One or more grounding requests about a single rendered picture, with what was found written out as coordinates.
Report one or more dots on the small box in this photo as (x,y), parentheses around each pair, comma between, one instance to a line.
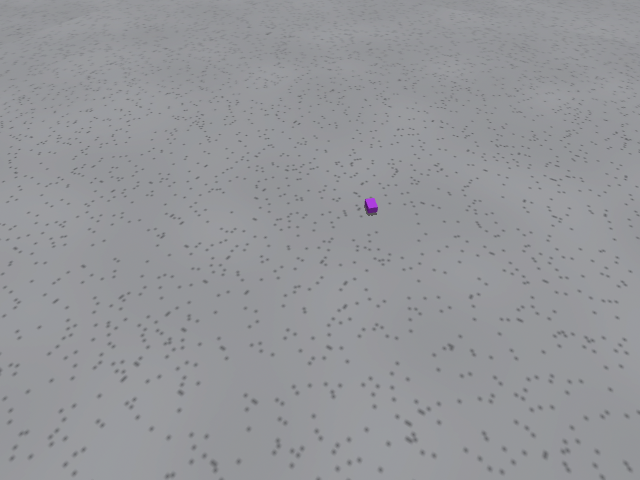
(371,205)

